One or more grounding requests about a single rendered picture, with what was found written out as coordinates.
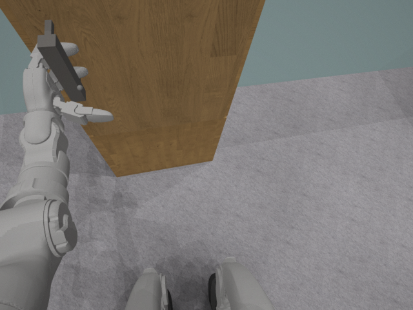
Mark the left robot upper arm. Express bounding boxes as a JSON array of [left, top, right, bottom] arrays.
[[0, 200, 77, 310]]

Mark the robot left hand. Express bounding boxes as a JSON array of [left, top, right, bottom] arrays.
[[23, 43, 114, 125]]

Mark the left robot thigh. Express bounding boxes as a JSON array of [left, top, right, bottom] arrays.
[[125, 273, 168, 310]]

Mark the robot left forearm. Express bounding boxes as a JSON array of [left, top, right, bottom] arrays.
[[0, 110, 70, 211]]

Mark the cupboard door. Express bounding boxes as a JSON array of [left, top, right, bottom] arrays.
[[5, 0, 260, 136]]

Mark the handle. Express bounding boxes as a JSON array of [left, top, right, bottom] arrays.
[[37, 20, 86, 102]]

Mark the robot right shin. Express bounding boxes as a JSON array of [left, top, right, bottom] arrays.
[[216, 257, 236, 310]]

